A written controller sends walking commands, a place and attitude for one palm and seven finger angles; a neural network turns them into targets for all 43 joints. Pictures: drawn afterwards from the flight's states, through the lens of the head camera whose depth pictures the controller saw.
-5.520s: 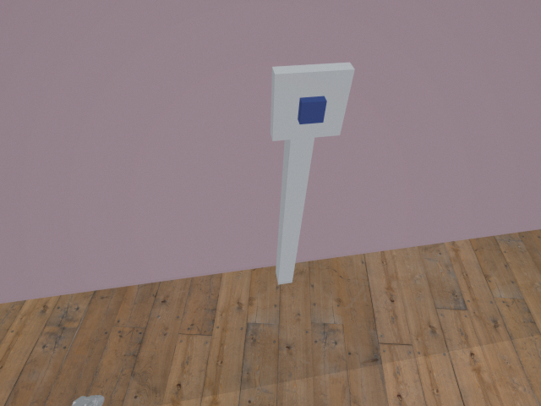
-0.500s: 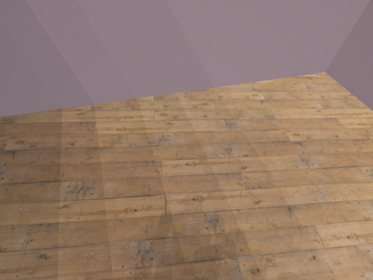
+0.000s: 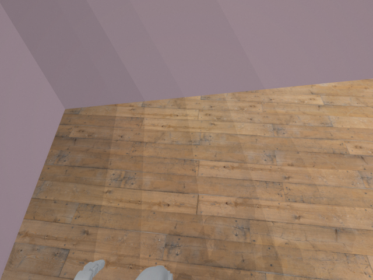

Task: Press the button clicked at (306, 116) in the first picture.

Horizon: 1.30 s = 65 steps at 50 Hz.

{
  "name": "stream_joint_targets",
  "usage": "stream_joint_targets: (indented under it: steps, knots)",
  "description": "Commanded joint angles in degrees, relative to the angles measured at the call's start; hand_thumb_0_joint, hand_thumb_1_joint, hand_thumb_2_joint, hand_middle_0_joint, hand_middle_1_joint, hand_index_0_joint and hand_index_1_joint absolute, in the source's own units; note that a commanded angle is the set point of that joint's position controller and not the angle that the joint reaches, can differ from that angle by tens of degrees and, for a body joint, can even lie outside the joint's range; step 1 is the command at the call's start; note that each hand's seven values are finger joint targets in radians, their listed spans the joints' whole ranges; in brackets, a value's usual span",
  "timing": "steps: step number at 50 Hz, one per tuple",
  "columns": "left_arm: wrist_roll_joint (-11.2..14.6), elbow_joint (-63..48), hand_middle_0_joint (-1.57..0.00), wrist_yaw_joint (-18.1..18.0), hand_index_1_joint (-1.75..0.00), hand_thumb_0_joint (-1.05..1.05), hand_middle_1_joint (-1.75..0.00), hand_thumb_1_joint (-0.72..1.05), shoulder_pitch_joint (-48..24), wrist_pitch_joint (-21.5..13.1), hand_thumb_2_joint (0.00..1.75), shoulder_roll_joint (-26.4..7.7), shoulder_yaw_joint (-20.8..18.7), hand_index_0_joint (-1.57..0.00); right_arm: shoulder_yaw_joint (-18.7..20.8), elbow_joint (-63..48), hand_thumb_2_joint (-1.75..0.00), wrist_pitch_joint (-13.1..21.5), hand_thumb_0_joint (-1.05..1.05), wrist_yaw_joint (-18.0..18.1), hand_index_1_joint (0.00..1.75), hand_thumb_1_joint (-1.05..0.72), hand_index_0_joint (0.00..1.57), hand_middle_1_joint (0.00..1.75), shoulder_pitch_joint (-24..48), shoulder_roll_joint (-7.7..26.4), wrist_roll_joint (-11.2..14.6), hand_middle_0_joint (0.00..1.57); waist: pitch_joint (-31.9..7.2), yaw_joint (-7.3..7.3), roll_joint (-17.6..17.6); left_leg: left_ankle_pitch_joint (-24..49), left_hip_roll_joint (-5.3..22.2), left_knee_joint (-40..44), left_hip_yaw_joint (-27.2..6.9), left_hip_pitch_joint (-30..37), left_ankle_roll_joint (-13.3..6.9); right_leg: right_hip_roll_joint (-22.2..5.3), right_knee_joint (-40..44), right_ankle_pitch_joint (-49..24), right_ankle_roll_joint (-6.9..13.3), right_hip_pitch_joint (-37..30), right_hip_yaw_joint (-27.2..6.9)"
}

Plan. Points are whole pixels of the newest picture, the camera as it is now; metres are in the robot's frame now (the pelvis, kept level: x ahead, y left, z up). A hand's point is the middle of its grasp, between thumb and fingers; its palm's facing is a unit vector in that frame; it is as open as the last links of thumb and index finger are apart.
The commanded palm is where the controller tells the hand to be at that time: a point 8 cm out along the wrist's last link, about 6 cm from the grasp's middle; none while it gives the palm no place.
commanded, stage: turn to face it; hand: left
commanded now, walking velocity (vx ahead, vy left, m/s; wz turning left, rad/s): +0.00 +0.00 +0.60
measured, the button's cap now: out of the picture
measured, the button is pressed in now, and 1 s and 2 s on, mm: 0 0 0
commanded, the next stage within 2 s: none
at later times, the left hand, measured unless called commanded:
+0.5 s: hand out of the picture -0.02 +0.27 -0.17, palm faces +0.35 -0.89 -0.29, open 7.4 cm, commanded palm none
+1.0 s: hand out of the picture -0.07 +0.19 -0.16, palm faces +0.61 -0.75 -0.24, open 7.4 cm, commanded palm none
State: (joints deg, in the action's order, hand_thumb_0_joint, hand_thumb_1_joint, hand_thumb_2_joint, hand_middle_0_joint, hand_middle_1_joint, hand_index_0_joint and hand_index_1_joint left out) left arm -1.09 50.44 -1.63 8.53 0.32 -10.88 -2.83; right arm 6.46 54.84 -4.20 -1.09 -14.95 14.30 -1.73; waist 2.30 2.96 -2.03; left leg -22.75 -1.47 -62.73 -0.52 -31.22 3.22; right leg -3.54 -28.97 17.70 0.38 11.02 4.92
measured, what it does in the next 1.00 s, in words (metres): steps on the spot, turning left: left foot, then right foot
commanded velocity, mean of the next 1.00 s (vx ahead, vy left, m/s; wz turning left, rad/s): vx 0.00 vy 0.00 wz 0.60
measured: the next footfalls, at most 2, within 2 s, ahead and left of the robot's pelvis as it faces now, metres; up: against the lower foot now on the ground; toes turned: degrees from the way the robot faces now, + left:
left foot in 0.28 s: +0.02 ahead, +0.17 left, +0.00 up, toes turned +16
right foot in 0.64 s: +0.11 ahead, -0.08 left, +0.00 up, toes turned +20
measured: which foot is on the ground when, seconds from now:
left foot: up 0.00-0.26, down 0.28-0.64, up 0.66-1.00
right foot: down 0.00-0.28, up 0.30-0.62, down 0.64-1.00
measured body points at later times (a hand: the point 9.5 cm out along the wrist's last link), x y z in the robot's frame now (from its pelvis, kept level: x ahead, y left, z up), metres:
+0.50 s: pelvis +0.00 +0.03 -0.01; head +0.04 +0.05 +0.44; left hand -0.03 +0.31 -0.15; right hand +0.20 -0.18 -0.13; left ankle -0.01 +0.15 -0.74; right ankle +0.05 -0.11 -0.69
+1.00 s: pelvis +0.01 +0.00 +0.00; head +0.05 +0.03 +0.44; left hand -0.10 +0.23 -0.15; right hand +0.24 -0.15 -0.15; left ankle -0.08 +0.10 -0.70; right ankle +0.07 -0.09 -0.74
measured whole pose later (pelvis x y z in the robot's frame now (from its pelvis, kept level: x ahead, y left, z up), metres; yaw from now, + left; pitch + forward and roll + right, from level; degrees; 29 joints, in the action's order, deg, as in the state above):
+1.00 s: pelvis +0.01 +0.00 +0.00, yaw +38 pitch +0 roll +2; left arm -1.8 50.9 -0.8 14.1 0.7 -11.6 -2.1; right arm 4.7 53.6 -4.7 -2.2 -8.3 14.4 -1.1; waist 5.7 -0.9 1.3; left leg -25.1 2.2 -47.1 3.7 -21.2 3.5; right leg -9.8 -31.7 17.4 -0.8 13.0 15.4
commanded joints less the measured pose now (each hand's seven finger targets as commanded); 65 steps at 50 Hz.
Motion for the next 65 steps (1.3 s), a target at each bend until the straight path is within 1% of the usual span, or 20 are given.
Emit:
stream_joint_targets:
  steps: [1, 8, 11, 12, 13, 14, 16, 20, 29, 30, 32, 36, 38, 47, 51, 52, 53, 54, 59, 65]
  knots:
    - [-0.3, -3.1, -0.2, -0.6, -0.3, 0.0, -0.3, 0.9, 2.8, -1.2, 0.9, -10.1, -2.3, -0.2, -0.1, -5.7, -0.9, 1.0, 0.0, -0.3, 0.3, -0.9, 0.2, 0.3, 4.2, 2.7, 0.4, 0.2, 1.0, -2.86, 12.2, 0.5, 3.6, -2.3, 2.0, -3.2, 1.6, -14.8, 8.7, -28.2, 6.0, -2.7, -4.2]
    - [-0.7, -2.1, -0.2, -0.3, -0.3, 0.0, -0.3, 0.9, 7.4, -0.3, 0.9, -14.1, -3.4, -0.2, -1.4, -8.5, -0.9, 1.6, 0.0, -0.8, 0.3, -0.9, 0.2, 0.3, 11.2, 3.2, 0.9, 0.2, -2.0, -5.9, 16.4, -1.5, 2.8, 17.2, 6.8, 5.7, 0.5, -16.8, 3.9, -34.1, 5.8, -6.4, -1.0]
    - [-0.3, -1.8, -0.2, 0.0, -0.3, 0.0, -0.3, 0.9, 6.9, 0.0, 0.9, -14.8, -3.8, -0.2, -1.2, -8.1, -0.9, 2.3, 0.0, -0.4, 0.3, -0.9, 0.2, 0.3, 7.2, 4.8, 0.8, 0.2, -5.3, -3.42, 14.2, 6.5, 1.2, 31.3, 8.6, 15.1, -0.8, -15.7, -4.4, -35.0, 2.5, -5.8, 2.8]
    - [0.1, -2.0, -0.2, 0.2, -0.3, 0.0, -0.3, 0.9, 7.1, 0.2, 0.9, -14.1, -3.7, -0.2, -0.4, -7.2, -0.9, 2.8, 0.0, -0.3, 0.3, -0.9, 0.2, 0.3, 3.1, 7.7, 0.5, 0.2, -8.6, -1.13, 9.3, 16.3, 3.4, 38.4, 5.8, 25.7, -2.2, -14.8, -13.8, -31.1, 0.0, -0.2, 4.4]
    - [0.6, -4.2, -0.2, 0.7, -0.3, 0.0, -0.3, 0.9, 7.2, 0.3, 0.9, -10.7, -3.2, -0.2, 1.4, -6.8, -0.9, 3.4, 0.0, 0.0, 0.3, -0.9, 0.2, 0.3, -1.2, 14.8, 0.2, 0.2, -12.8, 1.41, -8.8, 38.4, 18.5, 38.8, -13.5, 39.5, -9.5, -7.2, -28.0, -1.8, -4.7, 17.0, 6.5]
    - [0.1, -6.5, -0.2, 0.5, -0.3, 0.0, -0.3, 0.9, 3.3, 0.5, 0.9, -8.8, -1.9, -0.2, 1.9, -5.6, -0.9, 3.1, 0.0, 0.1, 0.3, -0.9, 0.2, 0.3, -5.6, 18.3, 1.2, 0.2, -13.0, 3.34, -13.6, 56.0, 26.8, 38.1, -19.5, 39.6, -15.3, -4.1, -36.9, 20.5, -5.7, 23.9, 1.6]
    - [0.3, -5.8, -0.2, 0.0, -0.3, 0.0, -0.3, 0.9, -0.1, 1.1, 0.9, -8.7, -2.3, -0.2, 1.4, -5.5, -0.9, 3.4, 0.0, 1.5, 0.3, -0.9, 0.2, 0.3, -2.8, 15.6, 0.8, 0.2, -10.0, 2.82, -11.8, 45.7, 23.1, 38.5, -17.6, 32.3, -15.9, -4.8, -40.7, 16.1, -5.7, 26.1, -4.1]
    - [0.2, -2.9, -0.2, 1.3, -0.3, 0.0, -0.3, 0.9, 4.8, 1.5, 0.9, -8.8, -2.8, -0.2, -0.1, -8.5, -0.9, 3.4, 0.0, 1.4, 0.3, -0.9, 0.2, 0.3, 8.7, 11.7, 0.5, 0.2, -4.7, -2.57, -9.3, 29.4, 13.9, 41.1, -9.3, 18.9, -11.3, -2.9, -33.5, 6.9, -5.7, 17.6, -3.2]
    - [0.6, -3.9, -0.2, 0.7, -0.3, 0.0, -0.3, 0.9, 8.2, 0.5, 0.9, -8.5, -2.6, -0.2, 0.9, -9.3, -0.9, 2.2, 0.0, 1.0, 0.3, -0.9, 0.2, 0.3, 9.6, 11.8, 0.4, 0.2, -4.7, -4.14, -7.6, 23.0, 11.5, 37.0, -17.8, 12.4, -10.9, 2.5, -7.0, 1.5, -4.6, 2.4, -2.1]
    - [0.6, -3.6, -0.2, 0.5, -0.3, 0.0, -0.3, 0.9, 10.9, -0.1, 0.9, -9.3, -3.0, -0.2, 0.8, -9.7, -0.9, 2.2, 0.0, 0.9, 0.3, -0.9, 0.2, 0.3, 10.4, 10.7, 0.7, 0.2, -5.5, -5.8, -5.0, 19.6, 9.1, 33.2, -16.8, 8.3, -8.9, 1.3, 1.5, -3.2, -4.3, -4.0, -2.6]
    - [-0.7, -4.7, -0.2, -0.1, -0.3, 0.0, -0.3, 0.9, 11.3, -0.9, 0.9, -18.4, -4.3, -0.2, -0.2, -12.0, -0.9, 2.5, 0.0, 0.4, 0.3, -0.9, 0.2, 0.3, 8.9, 4.2, 1.0, 0.2, -5.2, -6.55, 21.3, -11.1, -3.5, 7.9, -2.0, -6.1, -0.7, -24.3, 14.7, -8.2, 5.4, -9.2, -28.0]
    - [-0.3, -6.8, -0.2, -0.3, -0.3, 0.0, -0.3, 0.9, 1.0, -0.8, 0.9, -11.2, -2.4, -0.2, 0.4, -7.9, -0.9, 1.1, 0.0, -0.7, 0.3, -0.9, 0.2, 0.3, 7.1, 6.0, 0.1, 0.2, 1.6, -1.79, 11.0, 0.3, 2.8, -9.8, -2.7, -2.3, -0.4, -16.3, 12.6, -6.6, 5.4, 4.2, -11.3]
    - [-0.3, -6.3, -0.2, -0.4, -0.3, 0.0, -0.3, 0.9, 2.5, -1.1, 0.9, -10.6, -2.1, -0.2, 0.0, -7.0, -0.9, 1.0, 0.0, -0.9, 0.3, -0.9, 0.2, 0.3, 6.5, 5.0, 0.4, 0.2, -0.1, -2.45, 13.2, 1.7, 3.1, -7.1, -0.6, -1.7, 0.5, -15.0, 11.2, -13.1, 5.2, 0.5, -6.1]
    - [-0.7, -2.5, -0.2, -0.2, -0.3, 0.0, -0.3, 0.9, 9.0, -0.4, 0.9, -14.0, -3.3, -0.2, -1.5, -7.7, -0.9, 1.5, 0.0, -0.9, 0.3, -0.9, 0.2, 0.3, 11.8, 3.0, 1.0, 0.2, -4.0, -6.5, 13.5, -3.3, 3.3, 15.8, 5.7, 5.1, 0.4, -18.8, 6.5, -26.4, 6.9, -7.9, -0.5]
    - [-0.2, -1.6, -0.2, 0.1, -0.3, 0.0, -0.3, 0.9, 8.1, 0.3, 0.9, -14.0, -3.9, -0.2, -1.4, -6.9, -0.9, 2.6, 0.0, -0.4, 0.3, -0.9, 0.2, 0.3, 6.5, 4.3, 0.9, 0.2, -7.2, -3.98, 12.5, 7.2, 2.4, 34.3, 7.5, 16.5, -1.2, -17.5, -3.3, -28.4, 2.5, -6.0, 4.8]
    - [0.3, -2.1, -0.2, 0.4, -0.3, 0.0, -0.3, 0.9, 8.1, 0.6, 0.9, -12.8, -3.8, -0.2, -0.5, -6.2, -0.9, 3.1, 0.0, -0.3, 0.3, -0.9, 0.2, 0.3, 3.1, 7.7, 0.7, 0.2, -9.0, -1.76, 5.3, 17.2, 5.8, 39.8, 2.6, 27.2, -2.9, -15.5, -12.1, -20.9, -0.5, 3.0, 6.3]
    - [0.6, -4.7, -0.2, 0.9, -0.3, 0.0, -0.3, 0.9, 6.8, 0.7, 0.9, -9.0, -3.0, -0.2, 1.3, -6.1, -0.9, 3.5, 0.0, 0.0, 0.3, -0.9, 0.2, 0.3, -0.9, 14.7, 0.5, 0.2, -10.0, 0.75, -13.5, 39.6, 21.7, 40.9, -18.5, 36.9, -10.6, -7.0, -25.0, 10.8, -5.6, 21.1, 8.0]
    - [-0.1, -7.2, -0.2, 0.5, -0.3, 0.0, -0.3, 0.9, 1.0, 1.1, 0.9, -8.5, -1.9, -0.2, 1.5, -4.2, -0.9, 3.0, 0.0, 0.3, 0.3, -0.9, 0.2, 0.3, -5.8, 17.0, 0.9, 0.2, -9.0, 3.32, -12.3, 47.8, 26.6, 40.6, -20.0, 34.7, -15.3, -5.0, -33.5, 21.0, -5.5, 24.3, 2.3]
    - [0.2, -2.7, -0.2, 1.1, -0.3, 0.0, -0.3, 0.9, 2.9, 1.4, 0.9, -8.9, -2.8, -0.2, -0.7, -6.4, -0.9, 3.9, 0.0, 1.9, 0.3, -0.9, 0.2, 0.3, 4.9, 9.9, 0.7, 0.2, -4.6, -2.36, -7.5, 39.6, 15.0, 41.5, -10.8, 24.7, -11.7, -4.1, -38.6, 5.3, -5.8, 21.9, -3.8]
    - [0.3, -4.1, -0.2, 0.7, -0.3, 0.0, -0.3, 0.9, -0.4, 1.5, 0.9, -8.3, -2.5, -0.2, -0.2, -5.7, -0.9, 3.6, 0.0, 1.8, 0.3, -0.9, 0.2, 0.3, 2.2, 10.4, 0.5, 0.2, -4.4, -0.82, -5.3, 33.9, 14.5, 42.4, -15.7, 25.2, -13.3, -1.7, -28.3, 6.3, -6.2, 19.4, -4.5]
